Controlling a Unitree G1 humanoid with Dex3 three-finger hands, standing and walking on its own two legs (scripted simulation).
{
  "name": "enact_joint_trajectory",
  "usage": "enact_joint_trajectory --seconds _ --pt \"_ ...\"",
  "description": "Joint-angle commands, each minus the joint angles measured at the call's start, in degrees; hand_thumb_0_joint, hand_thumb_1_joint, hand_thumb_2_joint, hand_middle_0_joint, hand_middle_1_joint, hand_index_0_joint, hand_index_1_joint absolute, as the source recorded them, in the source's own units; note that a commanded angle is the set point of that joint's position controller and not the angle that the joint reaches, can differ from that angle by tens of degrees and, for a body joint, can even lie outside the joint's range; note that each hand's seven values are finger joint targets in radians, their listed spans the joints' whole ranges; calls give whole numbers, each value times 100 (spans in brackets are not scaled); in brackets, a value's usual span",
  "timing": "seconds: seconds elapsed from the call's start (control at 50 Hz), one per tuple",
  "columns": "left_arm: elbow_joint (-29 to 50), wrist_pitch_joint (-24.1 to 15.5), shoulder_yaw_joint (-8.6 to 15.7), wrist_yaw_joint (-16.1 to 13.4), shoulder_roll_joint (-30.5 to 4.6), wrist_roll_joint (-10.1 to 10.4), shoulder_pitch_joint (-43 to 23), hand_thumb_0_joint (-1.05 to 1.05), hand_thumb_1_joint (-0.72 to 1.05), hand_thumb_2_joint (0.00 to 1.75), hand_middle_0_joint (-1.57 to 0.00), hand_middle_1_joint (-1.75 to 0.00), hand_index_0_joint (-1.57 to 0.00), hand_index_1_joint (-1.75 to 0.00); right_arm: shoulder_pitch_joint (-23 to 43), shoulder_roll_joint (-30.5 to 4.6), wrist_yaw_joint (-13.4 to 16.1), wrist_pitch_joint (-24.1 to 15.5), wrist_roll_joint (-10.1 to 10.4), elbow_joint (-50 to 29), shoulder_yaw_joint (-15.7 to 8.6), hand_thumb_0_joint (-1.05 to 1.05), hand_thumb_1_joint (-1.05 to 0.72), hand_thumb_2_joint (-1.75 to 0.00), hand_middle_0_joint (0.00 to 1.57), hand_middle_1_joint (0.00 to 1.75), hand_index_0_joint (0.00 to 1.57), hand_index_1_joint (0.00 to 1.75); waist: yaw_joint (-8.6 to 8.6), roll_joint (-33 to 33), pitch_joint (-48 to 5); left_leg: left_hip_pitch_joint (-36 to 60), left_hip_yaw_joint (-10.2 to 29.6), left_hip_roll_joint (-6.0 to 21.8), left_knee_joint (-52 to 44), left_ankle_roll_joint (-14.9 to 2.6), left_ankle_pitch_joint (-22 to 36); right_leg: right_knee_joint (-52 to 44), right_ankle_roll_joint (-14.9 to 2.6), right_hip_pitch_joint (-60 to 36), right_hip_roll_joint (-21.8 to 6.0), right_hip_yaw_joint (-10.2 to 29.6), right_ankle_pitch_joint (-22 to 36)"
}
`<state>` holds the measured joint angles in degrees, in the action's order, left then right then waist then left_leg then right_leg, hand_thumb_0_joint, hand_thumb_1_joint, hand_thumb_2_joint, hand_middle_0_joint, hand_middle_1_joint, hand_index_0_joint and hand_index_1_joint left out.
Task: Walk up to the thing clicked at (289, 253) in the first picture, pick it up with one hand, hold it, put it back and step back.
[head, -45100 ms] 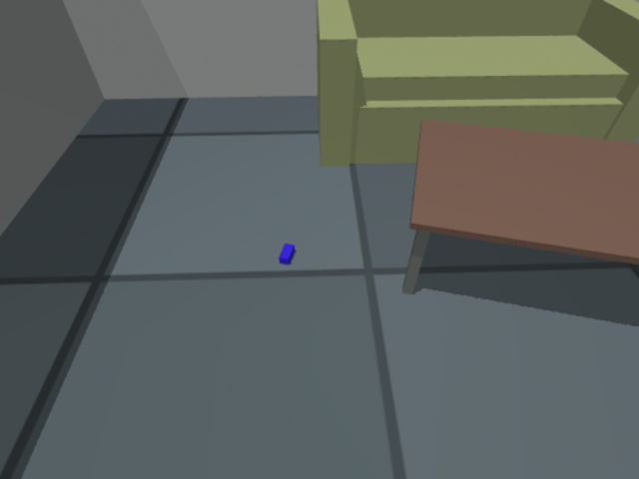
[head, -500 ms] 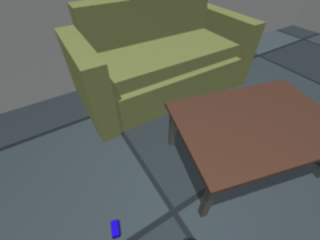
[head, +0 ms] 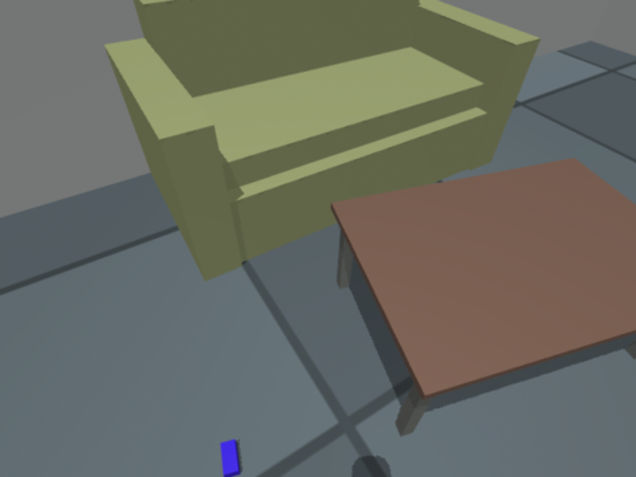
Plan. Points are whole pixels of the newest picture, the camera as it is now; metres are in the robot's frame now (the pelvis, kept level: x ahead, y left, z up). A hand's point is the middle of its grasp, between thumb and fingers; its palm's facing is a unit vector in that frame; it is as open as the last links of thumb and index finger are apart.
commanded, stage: stand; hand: left
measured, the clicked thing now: (230, 458) +0.37 +0.25 -0.76
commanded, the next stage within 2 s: walk up in 0.06 s
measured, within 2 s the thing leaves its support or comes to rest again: neither
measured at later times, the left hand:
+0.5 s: hand out of the picture -0.03 +0.22 -0.16, palm faces -0.02 -0.91 -0.42, open 7.4 cm
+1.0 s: hand out of the picture -0.19 +0.27 -0.17, palm faces +0.08 -0.91 -0.41, open 7.4 cm
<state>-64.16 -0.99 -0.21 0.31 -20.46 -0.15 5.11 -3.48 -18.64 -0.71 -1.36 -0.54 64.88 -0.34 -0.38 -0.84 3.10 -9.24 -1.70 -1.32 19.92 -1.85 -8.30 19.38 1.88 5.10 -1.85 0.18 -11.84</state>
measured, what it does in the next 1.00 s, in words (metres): walks backwards: left foot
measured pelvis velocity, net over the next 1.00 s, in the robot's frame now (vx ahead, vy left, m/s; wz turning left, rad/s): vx -0.27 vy -0.02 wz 0.06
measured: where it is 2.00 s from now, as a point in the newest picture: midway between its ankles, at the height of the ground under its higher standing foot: outside the picture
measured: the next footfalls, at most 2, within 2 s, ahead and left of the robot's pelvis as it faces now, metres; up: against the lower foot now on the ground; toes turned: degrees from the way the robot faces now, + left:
left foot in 0.78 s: -0.23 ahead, +0.10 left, +0.00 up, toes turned -1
right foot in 1.12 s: -0.30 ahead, -0.15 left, +0.00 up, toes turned +2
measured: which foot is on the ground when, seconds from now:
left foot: down 0.00-0.36, up 0.38-0.76, down 0.78-1.00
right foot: down 0.00-0.80, up 0.82-1.00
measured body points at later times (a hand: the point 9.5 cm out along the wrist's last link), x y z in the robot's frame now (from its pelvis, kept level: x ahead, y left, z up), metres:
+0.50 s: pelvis -0.10 -0.05 -0.02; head -0.02 -0.08 +0.42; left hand -0.03 +0.27 -0.13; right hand +0.03 -0.37 -0.16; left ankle -0.09 +0.09 -0.67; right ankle -0.06 -0.15 -0.75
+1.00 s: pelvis -0.27 -0.02 -0.02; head -0.22 +0.01 +0.43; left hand -0.20 +0.32 -0.14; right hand -0.15 -0.32 -0.13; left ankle -0.25 +0.09 -0.75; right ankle -0.27 -0.16 -0.67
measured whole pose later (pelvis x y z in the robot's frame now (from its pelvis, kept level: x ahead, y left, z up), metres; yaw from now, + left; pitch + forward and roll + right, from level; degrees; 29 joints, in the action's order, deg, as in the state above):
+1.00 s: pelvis -0.27 -0.02 -0.02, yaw +4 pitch -2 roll -2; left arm -49.9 2.7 5.4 -1.4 -23.8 -0.4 10.0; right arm -7.9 -21.0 -0.2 3.3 -2.5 52.7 -2.1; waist 0.0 -0.7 8.7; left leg -16.1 -0.5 1.2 34.2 -1.9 -16.0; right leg 64.5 1.2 26.0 4.9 5.2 -27.0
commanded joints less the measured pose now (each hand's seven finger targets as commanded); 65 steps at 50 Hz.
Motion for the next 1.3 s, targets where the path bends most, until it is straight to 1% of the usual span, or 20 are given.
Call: enact_joint_trajectory --seconds 0.0,0.1,0.2,0.32,0.36,0.38,0.42,0.56,0.68,0.74,0.76,0.78,0.8,0.84,0.9,1.0,1.08,1.12,1.14,1.28 --pt "242 -125 242 -88 -1128 -14 -205 0 90 90 -20 -30 -20 -30 250 -1260 96 -104 26 -250 -227 0 -90 -90 20 30 20 30 -15 92 -668 519 740 874 -268 23 1164 -319 -203 77 -569 448 937" --pt "529 144 302 -168 -1231 172 20 0 90 90 -20 -30 -20 -30 161 -1836 132 109 206 -558 -481 0 -90 -90 20 30 20 30 -95 623 -688 605 1069 1452 208 -607 4013 1571 -271 818 -13 -52 1017" --pt "887 411 429 -124 -1121 91 407 0 90 90 -20 -30 -20 -30 512 -1807 216 253 0 -1246 -594 0 -90 -90 20 30 20 30 20 923 -834 -220 1296 1963 317 -1316 2752 3635 -453 1240 143 403 -2011" --pt "1096 238 654 -150 -1347 -145 776 0 90 90 -20 -30 -20 -30 333 -1412 127 452 90 -1579 -463 0 -90 -90 20 30 20 30 120 -16 -608 -1038 776 686 1985 -313 776 364 -440 503 -312 656 574" --pt "1604 185 824 -158 -2450 -253 250 0 90 90 -20 -30 -20 -30 202 -1373 223 528 58 -1710 -497 0 -90 -90 20 30 20 30 295 -1536 -339 -1604 1020 -519 4334 121 -3047 -227 -1903 1636 -2472 2967 1995" --pt "1683 153 810 -175 -2193 -204 91 0 90 90 -20 -30 -20 -30 129 -1588 225 555 42 -1641 -566 0 -90 -90 20 30 20 30 147 -1027 -273 -1436 1337 -429 5102 112 -2737 -60 -1921 1848 -2307 2742 1992" --pt "1835 154 721 -193 -1641 -164 -403 0 90 90 -20 -30 -20 -30 -394 -1639 184 519 154 -1492 -615 0 -90 -90 20 30 20 30 -220 -370 -361 -1740 1286 -591 5471 205 -1945 436 -1347 1254 -1268 1268 2187" --pt "1909 165 762 -392 -1429 -152 715 0 90 90 -20 -30 -20 -30 -151 -1491 304 449 7 -1731 -423 0 -90 -90 20 30 20 30 526 -730 -736 -2412 1078 -209 4293 393 -2408 1059 -1546 -863 -1594 1345 3387" --pt "2184 272 835 -345 -1669 -135 322 0 90 90 -20 -30 -20 -30 -954 -1537 175 511 -34 -1417 -529 0 -90 -90 20 30 20 30 143 -1175 -963 -797 237 -58 2364 221 -2125 745 -1191 252 -1435 1216 1704" --pt "2266 334 800 -292 -1625 -100 -34 0 90 90 -20 -30 -20 -30 -1609 -1556 52 512 -97 -1140 -620 0 -90 -90 20 30 20 30 -304 -698 -823 272 63 0 952 -70 -1159 1100 -673 1513 -1106 909 -356" --pt "2258 342 719 -289 -1353 -102 80 0 90 90 -20 -30 -20 -30 -1453 -1832 24 501 -205 -1229 -675 0 -90 -90 20 30 20 30 -352 462 -507 195 1409 824 96 -376 -1792 1984 -425 2401 -468 598 -1477" --pt "2329 289 772 -335 -1377 -60 -307 0 90 90 -20 -30 -20 -30 -638 -2510 -5 529 -169 -1507 -782 0 -90 -90 20 30 20 30 -414 1999 -208 -1039 3156 2296 -706 -1327 -1520 3767 -178 2559 662 -95 -2404" --pt "2219 288 860 -383 -1503 -164 -533 0 90 90 -20 -30 -20 -30 -184 -2621 29 451 -179 -1678 -820 0 -90 -90 20 30 20 30 -397 1718 195 -2041 3588 2665 -973 -1732 -1527 4914 -175 2197 595 871 -2455" --pt "1841 321 850 -355 -1344 -17 195 0 90 90 -20 -30 -20 -30 581 -1828 151 364 -272 -1808 -528 0 -90 -90 20 30 20 30 265 409 244 -1614 1804 1670 -124 -1032 221 5695 -265 2410 822 1126 -1762" --pt "1692 295 869 -268 -1286 -6 746 0 90 90 -20 -30 -20 -30 370 -1638 179 315 -213 -1799 -517 0 -90 -90 20 30 20 30 317 722 25 -503 1246 1374 394 -979 929 5178 -106 2492 634 771 -1477" --pt "1849 123 725 -109 -1239 -100 339 0 90 90 -20 -30 -20 -30 -495 -1901 160 208 -182 -1663 -642 0 -90 -90 20 30 20 30 -285 1014 -375 390 1527 1545 347 -1087 -990 2648 -17 1946 335 284 -1755" --pt "1214 -64 677 -127 -1140 -141 1317 0 90 90 -20 -30 -20 -30 -185 -1820 73 280 -122 -1770 -606 0 -90 -90 20 30 20 30 167 933 -443 -543 1188 1409 838 -723 -1126 109 -353 249 401 -64 -710" --pt "1313 -199 812 -157 -1650 -272 1176 0 90 90 -20 -30 -20 -30 -316 -1199 27 227 -40 -1859 -399 0 -90 -90 20 30 20 30 76 -645 -405 -2106 546 593 2021 3 -1762 -311 -830 -468 -952 2452 -1157" --pt "1489 -162 878 -143 -2142 -271 656 0 90 90 -20 -30 -20 -30 48 -1365 86 228 -63 -1854 -478 0 -90 -90 20 30 20 30 238 -1097 -90 -1605 499 356 2595 185 -2449 -306 -1582 1011 -1842 3149 -1434" --pt "1557 -120 546 -60 -1248 -96 252 0 90 90 -20 -30 -20 -30 -455 -1343 82 -28 -66 -1291 -486 0 -90 -90 20 30 20 30 -139 -480 -316 485 569 469 464 51 -454 758 -555 1530 -492 981 288"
